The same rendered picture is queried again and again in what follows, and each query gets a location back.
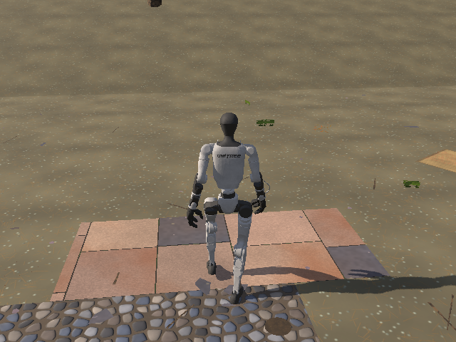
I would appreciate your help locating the robot left shin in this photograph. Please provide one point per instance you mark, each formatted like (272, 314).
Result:
(211, 244)

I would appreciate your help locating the right robot thigh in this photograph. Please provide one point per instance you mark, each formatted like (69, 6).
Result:
(244, 223)

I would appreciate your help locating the right robot hand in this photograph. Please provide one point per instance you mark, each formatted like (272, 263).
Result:
(256, 203)

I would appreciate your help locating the robot right upper arm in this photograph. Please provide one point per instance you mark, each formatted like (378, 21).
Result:
(251, 151)

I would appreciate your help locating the right robot forearm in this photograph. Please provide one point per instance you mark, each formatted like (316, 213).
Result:
(259, 188)

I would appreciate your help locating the robot left upper arm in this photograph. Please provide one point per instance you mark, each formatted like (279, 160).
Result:
(203, 162)

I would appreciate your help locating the left robot forearm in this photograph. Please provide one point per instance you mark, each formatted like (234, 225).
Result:
(196, 193)

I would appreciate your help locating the left robot hand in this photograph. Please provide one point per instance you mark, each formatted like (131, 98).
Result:
(191, 218)

